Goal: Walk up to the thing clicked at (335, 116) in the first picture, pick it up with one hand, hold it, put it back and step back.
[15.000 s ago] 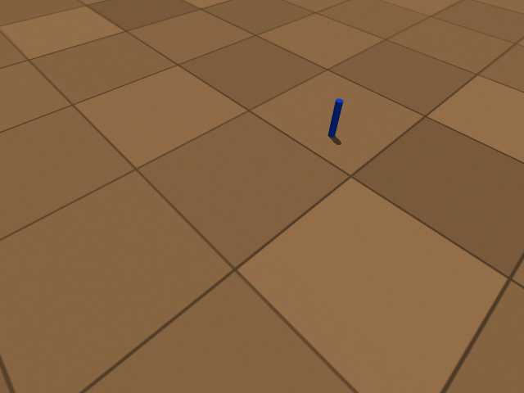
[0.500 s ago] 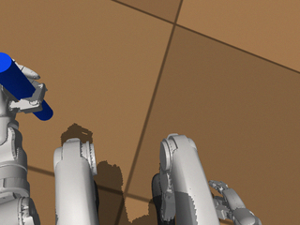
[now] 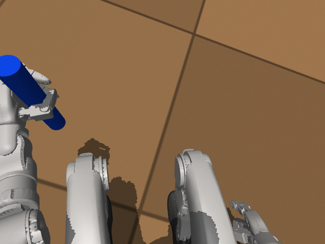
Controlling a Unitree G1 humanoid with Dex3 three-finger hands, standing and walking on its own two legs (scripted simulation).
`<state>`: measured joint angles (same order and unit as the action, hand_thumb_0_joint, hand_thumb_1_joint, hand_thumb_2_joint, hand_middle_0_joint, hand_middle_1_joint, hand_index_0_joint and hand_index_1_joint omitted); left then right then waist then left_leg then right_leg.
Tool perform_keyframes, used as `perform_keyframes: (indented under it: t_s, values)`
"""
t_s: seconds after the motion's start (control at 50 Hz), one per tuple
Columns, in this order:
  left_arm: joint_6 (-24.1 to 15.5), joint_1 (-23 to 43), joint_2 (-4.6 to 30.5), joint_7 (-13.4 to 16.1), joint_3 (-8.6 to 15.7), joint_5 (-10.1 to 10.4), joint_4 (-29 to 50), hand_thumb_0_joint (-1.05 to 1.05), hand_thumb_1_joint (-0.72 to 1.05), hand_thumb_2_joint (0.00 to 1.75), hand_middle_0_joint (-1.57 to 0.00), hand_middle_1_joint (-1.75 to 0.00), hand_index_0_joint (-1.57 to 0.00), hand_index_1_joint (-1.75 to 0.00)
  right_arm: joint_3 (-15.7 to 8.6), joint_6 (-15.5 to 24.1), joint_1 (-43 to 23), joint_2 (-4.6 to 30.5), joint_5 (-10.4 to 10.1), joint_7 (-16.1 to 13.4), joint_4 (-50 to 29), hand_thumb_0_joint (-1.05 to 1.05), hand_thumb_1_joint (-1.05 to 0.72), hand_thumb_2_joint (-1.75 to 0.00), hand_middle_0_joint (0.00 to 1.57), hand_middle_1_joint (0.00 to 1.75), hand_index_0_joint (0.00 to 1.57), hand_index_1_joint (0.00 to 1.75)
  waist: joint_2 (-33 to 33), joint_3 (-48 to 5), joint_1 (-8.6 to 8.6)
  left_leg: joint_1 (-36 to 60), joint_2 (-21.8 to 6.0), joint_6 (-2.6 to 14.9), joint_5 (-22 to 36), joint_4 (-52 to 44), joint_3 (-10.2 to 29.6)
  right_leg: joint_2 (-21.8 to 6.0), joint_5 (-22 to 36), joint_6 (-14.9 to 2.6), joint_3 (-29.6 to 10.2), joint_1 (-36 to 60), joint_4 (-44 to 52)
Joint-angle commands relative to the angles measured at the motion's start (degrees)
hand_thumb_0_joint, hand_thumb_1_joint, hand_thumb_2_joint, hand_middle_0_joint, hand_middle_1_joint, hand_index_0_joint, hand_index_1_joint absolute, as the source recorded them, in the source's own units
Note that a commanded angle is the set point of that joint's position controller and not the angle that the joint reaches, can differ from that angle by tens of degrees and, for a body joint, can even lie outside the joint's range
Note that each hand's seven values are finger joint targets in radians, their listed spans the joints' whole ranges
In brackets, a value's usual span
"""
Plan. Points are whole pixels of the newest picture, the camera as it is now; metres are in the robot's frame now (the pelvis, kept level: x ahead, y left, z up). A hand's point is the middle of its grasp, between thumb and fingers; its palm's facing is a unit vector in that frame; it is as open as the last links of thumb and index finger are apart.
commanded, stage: settle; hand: left
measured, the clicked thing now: (38, 101) +0.44 +0.26 -0.04
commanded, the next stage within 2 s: lift in 0.16 s
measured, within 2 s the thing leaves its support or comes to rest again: neither
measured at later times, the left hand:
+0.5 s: hand (42, 94) +0.43 +0.24 +0.00, palm faces +0.14 -0.99 -0.04, open 5.7 cm
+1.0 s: hand (9, 79) +0.40 +0.23 +0.12, palm faces +0.15 -0.99 -0.04, open 5.7 cm
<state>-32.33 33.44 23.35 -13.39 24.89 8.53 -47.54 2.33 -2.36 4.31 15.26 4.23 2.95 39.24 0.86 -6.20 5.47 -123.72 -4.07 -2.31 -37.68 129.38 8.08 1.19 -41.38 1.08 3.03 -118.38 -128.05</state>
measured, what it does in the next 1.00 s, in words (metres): rises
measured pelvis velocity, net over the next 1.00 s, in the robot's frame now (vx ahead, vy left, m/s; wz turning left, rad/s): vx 0.01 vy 0.00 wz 0.05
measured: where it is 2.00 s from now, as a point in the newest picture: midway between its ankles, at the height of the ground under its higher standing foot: (142, 234)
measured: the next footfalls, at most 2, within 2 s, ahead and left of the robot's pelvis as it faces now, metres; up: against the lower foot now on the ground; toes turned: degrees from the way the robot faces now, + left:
none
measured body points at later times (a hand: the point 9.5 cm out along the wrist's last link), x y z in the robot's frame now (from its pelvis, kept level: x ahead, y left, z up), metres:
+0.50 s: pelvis +0.00 +0.00 +0.02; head +0.20 +0.03 +0.42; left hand +0.42 +0.29 +0.01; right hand +0.13 -0.26 -0.12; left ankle +0.09 +0.14 -0.34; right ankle +0.09 -0.12 -0.34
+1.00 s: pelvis +0.01 +0.00 +0.12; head +0.19 +0.03 +0.53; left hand +0.39 +0.29 +0.12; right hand +0.19 -0.24 -0.01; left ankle +0.09 +0.14 -0.34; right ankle +0.09 -0.12 -0.34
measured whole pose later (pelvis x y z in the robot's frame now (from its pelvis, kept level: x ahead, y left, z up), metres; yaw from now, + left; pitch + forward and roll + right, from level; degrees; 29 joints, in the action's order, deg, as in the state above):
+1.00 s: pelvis +0.01 +0.00 +0.12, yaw +3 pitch +32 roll -4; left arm -22.8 19.4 16.9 -9.8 17.4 10.8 -26.6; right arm -0.2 -0.2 5.3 14.2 -0.5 -0.8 35.1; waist -0.7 -10.2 2.5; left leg -104.2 -4.3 -1.8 -36.1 107.9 4.6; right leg 0.1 -39.6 0.8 1.9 -99.8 -107.2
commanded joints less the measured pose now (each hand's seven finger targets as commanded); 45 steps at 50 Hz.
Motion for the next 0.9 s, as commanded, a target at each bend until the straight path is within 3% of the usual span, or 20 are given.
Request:
perform_keyframes:
  t_s: [0.0, 0.04, 0.12, 0.16, 0.22, 0.34, 0.44, 0.48, 0.54, 0.58, 0.62, 0.66, 0.68, 0.72, 0.74, 0.76, 0.78, 0.82, 0.86, 0.88]
  values:
    - [-5.06, 17.35, 11.96, 0.42, 2.17, 1.37, 11.28, 0.00, 0.57, 1.34, -1.37, -1.45, -1.38, -1.45, -4.08, 1.21, 6.29, 11.93, -0.10, -0.75, -3.50, 0.00, -0.88, -0.89, 0.20, 0.30, 0.20, 0.30, -10.87, -35.13, -0.32, 28.87, 1.41, 2.99, 4.29, -15.79, -3.82, 1.25, 8.75, -3.55, 3.50, 14.20, 14.86]
    - [-5.72, 19.32, 14.31, 0.48, 3.05, 1.12, 14.37, 0.00, 0.56, 1.33, -1.37, -1.45, -1.39, -1.44, -4.20, 1.21, 6.81, 11.93, -0.01, -0.84, -3.52, 0.00, -0.88, -0.89, 0.20, 0.30, 0.20, 0.30, -11.17, -37.38, -0.95, 29.55, 1.58, 3.15, 4.87, -15.62, -4.56, 1.15, 9.15, -3.41, 2.90, 16.05, 15.75]
    - [-5.50, 17.85, 11.08, 0.24, 1.69, 1.50, 10.09, 0.00, 0.54, 1.33, -1.35, -1.43, -1.37, -1.43, -3.99, 1.64, 6.85, 11.26, 0.05, -0.77, -3.13, 0.00, -0.88, -0.89, 0.20, 0.30, 0.20, 0.30, -7.97, -35.98, 0.22, 26.67, 1.64, 3.49, 5.16, -15.00, -4.98, 1.15, 9.50, -2.93, 2.38, 17.68, 16.68]
    - [-5.75, 17.91, 13.10, 0.37, 2.96, 1.61, 10.27, 0.00, 0.54, 1.32, -1.35, -1.43, -1.37, -1.43, -4.22, 1.72, 7.01, 11.54, 0.05, -0.94, -3.19, 0.00, -0.88, -0.89, 0.20, 0.30, 0.20, 0.30, -7.51, -36.73, -0.52, 26.57, 1.58, 3.67, 5.10, -14.81, -5.46, 1.05, 9.08, -2.71, 1.46, 19.16, 17.89]
    - [-6.11, 20.74, 12.96, 0.42, 2.07, 0.97, 12.57, 0.00, 0.54, 1.32, -1.34, -1.42, -1.36, -1.42, -4.27, 1.62, 7.42, 11.08, 0.30, -0.80, -2.82, 0.00, -0.88, -0.89, 0.20, 0.30, 0.20, 0.30, -9.57, -39.26, -0.46, 28.77, 1.59, 3.29, 5.49, -15.51, -5.54, 1.07, 9.41, -2.96, 1.48, 19.45, 17.54]
    - [-6.08, 18.38, 12.95, -0.08, 2.10, 0.69, 11.42, 0.00, 0.54, 1.25, -1.32, -1.41, -1.34, -1.39, -4.61, 1.67, 7.41, 11.31, -0.01, -0.97, -3.01, 0.00, -0.90, -0.90, 0.20, 0.30, 0.20, 0.30, -9.68, -38.96, -1.02, 30.10, 1.69, 3.35, 5.80, -16.73, -5.58, 0.97, 9.64, -3.20, 1.70, 18.92, 17.77]
    - [-4.72, 17.19, 11.51, -0.87, 1.20, 1.73, 13.36, 0.00, 0.55, 1.25, -1.32, -1.40, -1.34, -1.38, -5.13, 2.03, 7.79, 11.01, -0.74, -1.32, -3.50, 0.00, -0.90, -0.90, 0.20, 0.30, 0.20, 0.30, -7.66, -40.22, -1.09, 30.42, 1.59, 3.57, 6.60, -17.57, -5.94, 0.79, 10.02, -2.84, 0.39, 21.85, 20.18]
    - [-4.20, 16.89, 12.86, -0.74, 2.18, 2.10, 16.02, 0.00, 0.56, 1.25, -1.33, -1.41, -1.35, -1.38, -5.34, 1.99, 7.80, 11.08, -1.08, -1.53, -4.07, 0.00, -0.89, -0.90, 0.20, 0.30, 0.20, 0.30, -8.65, -41.21, -1.74, 31.53, 1.73, 3.60, 6.03, -18.81, -5.80, 0.79, 9.51, -3.02, 0.62, 22.51, 20.81]
    - [-3.04, 15.48, 10.47, -0.36, 0.71, 2.37, 17.42, 0.00, 0.57, 1.27, -1.31, -1.40, -1.34, -1.38, -5.54, 2.27, 7.68, 10.61, -1.61, -1.86, -4.51, 0.00, -0.89, -0.90, 0.20, 0.30, 0.20, 0.30, -7.06, -40.00, -1.60, 31.73, 1.65, 3.67, 5.46, -20.15, -5.82, 0.68, 8.84, -2.87, -0.07, 23.59, 23.13]
    - [-2.49, 14.37, 11.65, 0.01, 1.24, 2.68, 19.93, 0.00, 0.55, 1.26, -1.33, -1.41, -1.36, -1.39, -5.71, 2.39, 7.58, 10.44, -2.02, -2.13, -5.01, 0.00, -0.89, -0.90, 0.20, 0.30, 0.20, 0.30, -6.85, -40.84, -2.05, 32.44, 1.67, 3.80, 5.60, -21.04, -5.74, 0.67, 8.94, -2.83, -0.32, 25.02, 24.29]
    - [-1.43, 13.82, 10.17, 0.14, -0.36, 2.82, 21.33, 0.00, 0.57, 1.25, -1.31, -1.39, -1.34, -1.37, -5.82, 2.64, 7.33, 10.47, -2.40, -2.46, -5.46, 0.00, -0.89, -0.89, 0.20, 0.30, 0.20, 0.30, -7.26, -40.42, -1.93, 34.86, 1.61, 3.76, 5.40, -22.69, -5.39, 0.66, 8.94, -3.04, -0.15, 24.33, 25.35]
    - [-0.61, 11.32, 9.26, 0.57, -0.23, 3.03, 22.51, 0.00, 0.59, 1.26, -1.31, -1.40, -1.34, -1.38, -6.09, 2.78, 7.22, 10.32, -2.74, -2.70, -5.93, 0.00, -0.89, -0.89, 0.20, 0.30, 0.20, 0.30, -7.42, -40.21, -2.33, 36.29, 1.56, 3.65, 5.43, -24.21, -5.19, 0.62, 9.05, -3.08, -0.06, 24.74, 26.42]
    - [0.15, 7.63, 6.45, 0.52, -2.20, 3.04, 19.71, 0.00, 0.58, 1.26, -1.30, -1.40, -1.34, -1.37, -5.92, 2.79, 6.76, 10.38, -3.04, -2.79, -6.71, 0.00, -0.89, -0.89, 0.20, 0.30, 0.20, 0.30, -7.03, -38.61, -1.95, 37.20, 1.57, 3.56, 5.28, -25.45, -4.72, 0.55, 9.18, -3.24, 0.65, 24.29, 26.47]
    - [0.10, 8.04, 9.58, 1.25, 0.03, 3.31, 26.77, 0.00, 0.60, 1.26, -1.32, -1.40, -1.35, -1.37, -6.15, 2.97, 6.75, 10.01, -3.35, -3.04, -7.49, 0.00, -0.89, -0.89, 0.20, 0.30, 0.20, 0.30, -7.33, -40.60, -3.30, 38.37, 1.54, 3.55, 5.54, -26.67, -4.93, 0.51, 9.18, -3.19, -0.10, 26.74, 28.30]
    - [0.74, 5.01, 7.79, 1.38, -1.29, 3.61, 26.41, 0.00, 0.61, 1.26, -1.31, -1.40, -1.34, -1.37, -6.17, 3.03, 6.63, 9.77, -3.65, -3.18, -8.12, 0.00, -0.89, -0.89, 0.20, 0.30, 0.20, 0.30, -6.93, -40.93, -3.26, 39.15, 1.68, 3.78, 7.01, -27.07, -5.17, 0.40, 10.48, -2.98, -0.50, 28.66, 29.33]
    - [0.65, 10.08, 9.60, 1.76, -0.82, 3.76, 32.67, 0.00, 0.63, 1.26, -1.32, -1.40, -1.35, -1.37, -6.11, 3.18, 6.73, 9.65, -3.65, -3.34, -7.67, 0.00, -0.89, -0.89, 0.20, 0.30, 0.20, 0.30, -8.41, -42.55, -3.42, 41.08, 1.55, 3.65, 7.68, -27.98, -5.12, 0.40, 11.26, -3.04, -0.77, 29.34, 29.87]
    - [1.21, 9.74, 10.31, 2.13, -1.22, 3.56, 34.47, 0.00, 0.62, 1.26, -1.32, -1.41, -1.36, -1.38, -6.20, 3.31, 6.93, 9.52, -3.74, -3.49, -7.54, 0.00, -0.89, -0.89, 0.20, 0.30, 0.20, 0.30, -9.09, -43.33, -3.65, 43.22, 1.52, 3.64, 8.50, -28.72, -5.12, 0.31, 11.87, -3.00, -1.09, 30.18, 30.93]
    - [3.35, 1.44, 2.62, 2.18, -5.14, 4.20, 27.19, 0.00, 0.63, 1.28, -1.33, -1.42, -1.36, -1.39, -6.06, 3.70, 5.91, 9.26, -4.41, -3.70, -8.78, 0.00, -0.89, -0.89, 0.20, 0.30, 0.20, 0.30, -5.37, -37.22, -1.60, 42.46, 1.40, 3.66, 6.47, -30.96, -4.22, 0.33, 10.64, -2.84, -0.27, 29.27, 32.59]
    - [3.18, 3.48, 6.82, 3.14, -2.02, 4.17, 32.98, 0.00, 0.62, 1.27, -1.32, -1.41, -1.35, -1.38, -6.36, 3.84, 5.88, 9.34, -4.55, -4.12, -8.82, 0.00, -0.89, -0.89, 0.20, 0.30, 0.20, 0.30, -7.09, -39.24, -3.42, 44.84, 1.47, 3.65, 7.43, -32.37, -4.40, 0.16, 11.56, -2.99, -0.67, 31.75, 33.98]
    - [3.25, 4.49, 7.01, 3.49, -2.88, 3.69, 35.66, 0.00, 0.63, 1.27, -1.32, -1.41, -1.36, -1.38, -6.25, 3.84, 6.00, 8.97, -4.49, -4.26, -9.19, 0.00, -0.89, -0.89, 0.20, 0.30, 0.20, 0.30, -7.90, -40.29, -3.13, 46.34, 1.45, 3.57, 7.56, -33.50, -4.30, 0.07, 11.83, -2.95, -0.69, 33.45, 34.78]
